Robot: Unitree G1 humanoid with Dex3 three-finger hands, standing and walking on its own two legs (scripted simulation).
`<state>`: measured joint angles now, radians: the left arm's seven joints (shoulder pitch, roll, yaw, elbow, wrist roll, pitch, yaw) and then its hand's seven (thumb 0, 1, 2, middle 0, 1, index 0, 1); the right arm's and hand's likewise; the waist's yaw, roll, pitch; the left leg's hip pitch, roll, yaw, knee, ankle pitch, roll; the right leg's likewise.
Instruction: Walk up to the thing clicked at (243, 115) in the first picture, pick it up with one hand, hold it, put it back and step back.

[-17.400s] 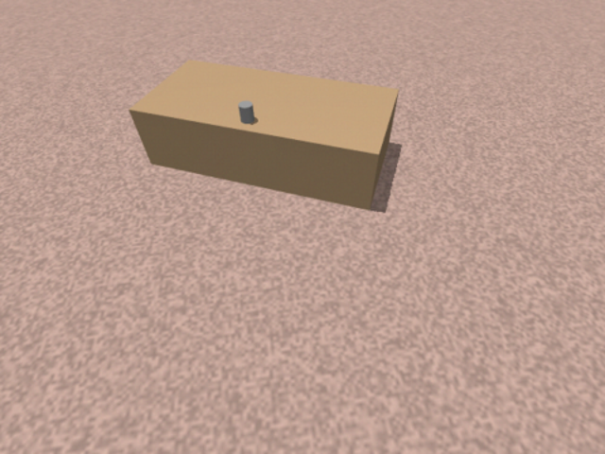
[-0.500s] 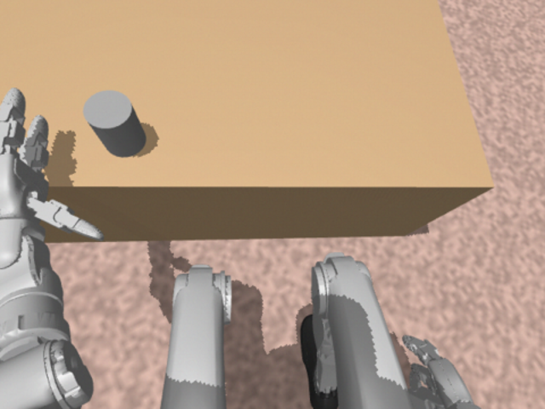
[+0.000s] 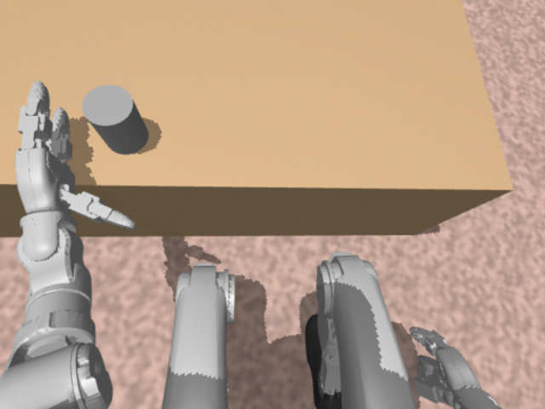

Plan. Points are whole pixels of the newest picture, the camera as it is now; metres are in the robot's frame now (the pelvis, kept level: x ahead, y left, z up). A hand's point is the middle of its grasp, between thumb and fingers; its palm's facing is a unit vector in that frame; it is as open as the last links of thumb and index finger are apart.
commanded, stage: close in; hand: left
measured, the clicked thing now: (118, 121) +0.52 +0.23 -0.02
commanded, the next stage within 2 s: close in 0.18 s
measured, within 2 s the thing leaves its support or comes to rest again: leaves its support in 1.46 s
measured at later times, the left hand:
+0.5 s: hand (102, 156) +0.46 +0.24 -0.02, palm faces +0.19 -0.98 -0.02, open 16.2 cm
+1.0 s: hand (101, 141) +0.48 +0.24 -0.02, palm faces +0.20 -0.98 -0.01, open 9.6 cm
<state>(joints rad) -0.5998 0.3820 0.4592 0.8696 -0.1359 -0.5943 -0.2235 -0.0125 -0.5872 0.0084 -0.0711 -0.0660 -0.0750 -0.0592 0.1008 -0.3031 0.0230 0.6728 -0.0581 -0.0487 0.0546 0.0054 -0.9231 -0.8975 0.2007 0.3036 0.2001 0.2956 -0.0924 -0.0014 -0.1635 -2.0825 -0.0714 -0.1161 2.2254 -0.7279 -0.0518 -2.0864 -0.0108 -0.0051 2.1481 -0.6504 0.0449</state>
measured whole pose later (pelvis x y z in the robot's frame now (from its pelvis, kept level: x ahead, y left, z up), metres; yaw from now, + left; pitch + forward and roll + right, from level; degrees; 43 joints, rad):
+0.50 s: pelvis +0.00 +0.00 +0.00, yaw +0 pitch +33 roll -5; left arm -0.67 0.40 0.46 0.94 -0.11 -0.60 -0.18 -0.01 -0.50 0.13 -0.26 -0.22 -0.26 -0.22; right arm 0.12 -0.30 0.04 0.65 -0.06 0.00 0.07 0.00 -0.92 -0.90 0.20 0.30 0.20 0.30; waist -0.11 -0.01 -0.15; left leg -2.09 -0.07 -0.12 2.24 -0.72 -0.05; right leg -2.09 -0.01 -0.01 2.15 -0.64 0.05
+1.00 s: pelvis -0.01 +0.00 -0.01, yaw -1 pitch +33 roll -5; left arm -0.76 0.46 0.47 1.03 -0.09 -0.60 -0.16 0.00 -0.14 0.58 -0.81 -0.77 -0.81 -0.77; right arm 0.15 -0.29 0.06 0.65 -0.07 0.02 0.07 0.00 -0.91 -0.89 0.20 0.30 0.20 0.29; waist -0.14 0.00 -0.14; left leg -2.11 -0.07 -0.12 2.25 -0.71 -0.04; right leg -2.11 0.00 -0.01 2.16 -0.63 0.05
